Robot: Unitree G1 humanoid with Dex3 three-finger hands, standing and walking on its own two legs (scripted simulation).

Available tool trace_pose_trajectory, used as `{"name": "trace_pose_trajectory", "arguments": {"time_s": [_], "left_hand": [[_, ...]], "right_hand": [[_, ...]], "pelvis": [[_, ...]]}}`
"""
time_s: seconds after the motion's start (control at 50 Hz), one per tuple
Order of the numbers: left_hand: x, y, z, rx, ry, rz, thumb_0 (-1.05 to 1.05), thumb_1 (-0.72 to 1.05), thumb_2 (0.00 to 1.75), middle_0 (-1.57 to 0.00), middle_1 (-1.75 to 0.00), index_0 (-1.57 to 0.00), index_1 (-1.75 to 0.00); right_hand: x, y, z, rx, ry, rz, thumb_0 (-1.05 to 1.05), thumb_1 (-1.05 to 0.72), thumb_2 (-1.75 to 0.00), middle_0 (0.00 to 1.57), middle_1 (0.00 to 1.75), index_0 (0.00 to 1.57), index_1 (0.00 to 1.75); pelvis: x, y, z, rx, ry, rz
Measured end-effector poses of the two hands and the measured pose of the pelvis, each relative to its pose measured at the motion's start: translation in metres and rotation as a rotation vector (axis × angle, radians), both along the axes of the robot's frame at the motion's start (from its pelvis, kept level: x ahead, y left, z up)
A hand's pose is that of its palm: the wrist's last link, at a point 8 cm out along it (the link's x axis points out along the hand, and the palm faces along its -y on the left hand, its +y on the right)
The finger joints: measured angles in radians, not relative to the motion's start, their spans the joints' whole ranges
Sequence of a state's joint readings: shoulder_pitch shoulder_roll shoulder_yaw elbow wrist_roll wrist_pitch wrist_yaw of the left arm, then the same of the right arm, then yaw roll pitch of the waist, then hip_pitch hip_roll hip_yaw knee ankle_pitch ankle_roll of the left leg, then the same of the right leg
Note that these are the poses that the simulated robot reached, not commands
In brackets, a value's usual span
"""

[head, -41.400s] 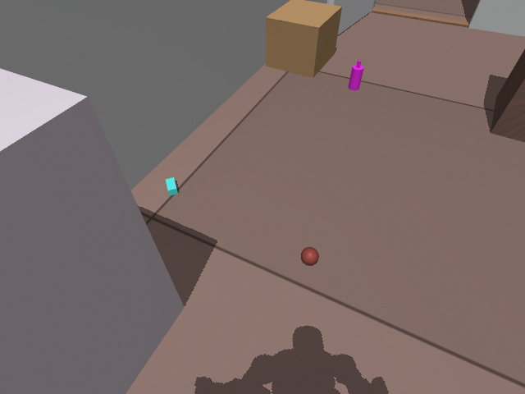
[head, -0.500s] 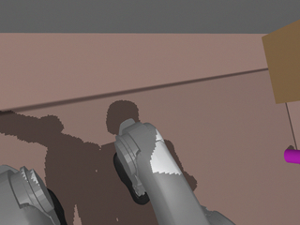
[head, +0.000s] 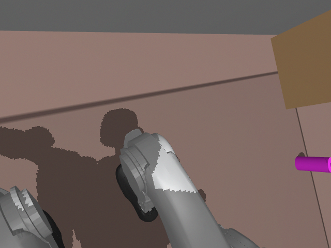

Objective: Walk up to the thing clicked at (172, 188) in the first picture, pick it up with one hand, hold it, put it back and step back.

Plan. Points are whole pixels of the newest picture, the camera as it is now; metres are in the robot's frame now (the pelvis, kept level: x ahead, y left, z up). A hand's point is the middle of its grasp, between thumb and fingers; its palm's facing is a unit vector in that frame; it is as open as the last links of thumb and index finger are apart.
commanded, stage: rest palm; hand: left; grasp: from above
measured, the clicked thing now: out of the picture +0.45 +0.36 -0.30
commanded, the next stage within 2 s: close in 0.22 s
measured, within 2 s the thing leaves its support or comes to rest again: neither
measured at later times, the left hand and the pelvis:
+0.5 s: hand out of the picture +0.45 +0.35 -0.26, palm faces -0.28 -0.32 -0.90, open 14.1 cm; pelvis +0.00 +0.00 +0.01, yaw -1 degrees
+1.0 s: hand out of the picture +0.45 +0.34 -0.26, palm faces -0.30 -0.32 -0.90, open 13.5 cm; pelvis +0.00 +0.00 +0.01, yaw -1 degrees
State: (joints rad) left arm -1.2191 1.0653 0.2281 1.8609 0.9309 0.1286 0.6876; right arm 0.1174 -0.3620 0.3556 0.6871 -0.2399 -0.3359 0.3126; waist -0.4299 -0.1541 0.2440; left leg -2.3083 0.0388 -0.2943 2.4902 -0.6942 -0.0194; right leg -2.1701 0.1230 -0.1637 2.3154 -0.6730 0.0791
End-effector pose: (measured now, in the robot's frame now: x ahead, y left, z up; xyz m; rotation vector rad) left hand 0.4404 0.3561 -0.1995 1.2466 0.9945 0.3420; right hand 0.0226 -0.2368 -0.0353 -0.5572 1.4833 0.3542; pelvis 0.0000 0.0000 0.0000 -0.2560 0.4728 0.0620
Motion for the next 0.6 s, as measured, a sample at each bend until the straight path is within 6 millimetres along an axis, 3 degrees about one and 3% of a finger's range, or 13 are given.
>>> {"name": "trace_pose_trajectory", "arguments": {"time_s": [0.6], "left_hand": [[0.01,-0.007,-0.003,0.0,-0.01,-0.026,0.0,-0.51,0.97,-0.12,-0.98,-0.11,-1.0]], "right_hand": [[0.001,0.002,0.014,-0.014,0.003,0.013,0.0,-0.91,-0.9,0.19,0.3,0.2,0.3]], "pelvis": [[-0.001,0.002,0.007,-0.017,0.003,-0.003]]}}
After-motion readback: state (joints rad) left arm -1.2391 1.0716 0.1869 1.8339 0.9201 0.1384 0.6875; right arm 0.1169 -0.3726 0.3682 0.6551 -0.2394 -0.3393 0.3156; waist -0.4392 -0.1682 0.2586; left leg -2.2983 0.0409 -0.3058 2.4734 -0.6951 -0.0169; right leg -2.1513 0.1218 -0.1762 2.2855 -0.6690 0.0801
